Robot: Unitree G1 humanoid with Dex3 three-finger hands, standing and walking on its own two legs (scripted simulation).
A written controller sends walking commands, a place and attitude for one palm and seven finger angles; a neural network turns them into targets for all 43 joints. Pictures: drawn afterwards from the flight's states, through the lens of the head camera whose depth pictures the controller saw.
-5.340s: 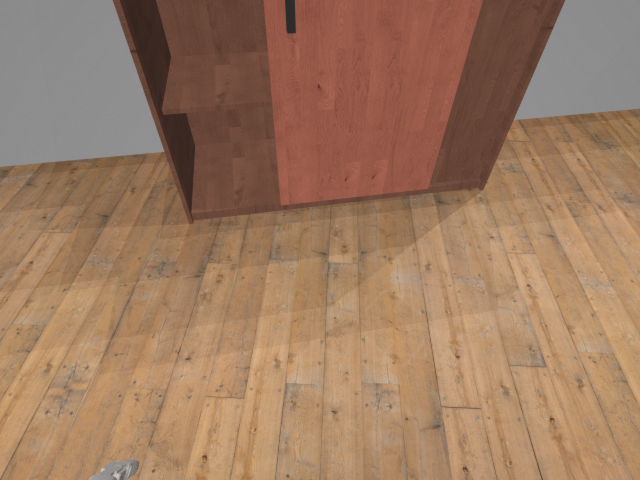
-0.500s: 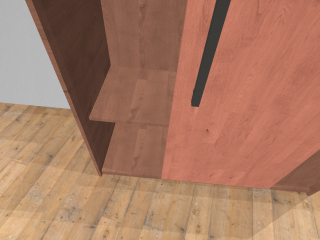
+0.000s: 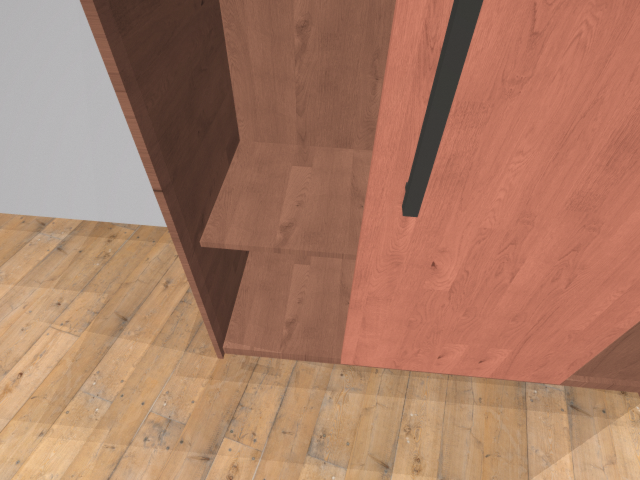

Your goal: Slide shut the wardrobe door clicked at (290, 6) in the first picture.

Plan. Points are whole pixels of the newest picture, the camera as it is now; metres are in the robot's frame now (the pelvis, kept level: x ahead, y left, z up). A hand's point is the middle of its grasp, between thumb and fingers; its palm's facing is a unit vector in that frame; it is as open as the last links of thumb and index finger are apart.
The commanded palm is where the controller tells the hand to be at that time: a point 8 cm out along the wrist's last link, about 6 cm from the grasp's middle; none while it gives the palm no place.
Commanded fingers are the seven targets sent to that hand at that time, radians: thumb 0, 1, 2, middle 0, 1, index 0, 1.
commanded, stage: come to a stop and stand still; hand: right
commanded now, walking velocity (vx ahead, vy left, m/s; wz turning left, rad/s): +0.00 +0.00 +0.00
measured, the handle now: (431, 118) +0.56 -0.11 +0.19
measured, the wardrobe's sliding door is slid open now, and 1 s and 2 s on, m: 0.39 0.39 0.39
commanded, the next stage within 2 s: look again from close up in 0.84 s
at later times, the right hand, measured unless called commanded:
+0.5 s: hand out of the picture +0.00 -0.14 -0.18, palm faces +0.05 +0.98 -0.18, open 7.4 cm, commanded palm none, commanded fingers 0.00 -0.90 -0.90 0.20 0.30 0.20 0.30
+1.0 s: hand out of the picture +0.01 -0.15 -0.18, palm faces +0.02 +0.98 -0.20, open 7.4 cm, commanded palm none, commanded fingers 0.00 -0.90 -0.90 0.20 0.30 0.20 0.30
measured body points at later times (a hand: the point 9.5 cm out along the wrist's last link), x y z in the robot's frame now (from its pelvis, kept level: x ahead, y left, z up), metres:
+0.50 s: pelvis +0.03 +0.01 +0.00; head +0.03 +0.02 +0.45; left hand +0.02 +0.23 -0.17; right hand +0.00 -0.19 -0.16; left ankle -0.04 +0.08 -0.74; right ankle +0.03 -0.12 -0.74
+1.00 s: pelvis +0.04 +0.01 +0.00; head +0.06 +0.02 +0.45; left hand +0.04 +0.23 -0.17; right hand +0.01 -0.20 -0.16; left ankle -0.04 +0.08 -0.74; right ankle +0.03 -0.12 -0.74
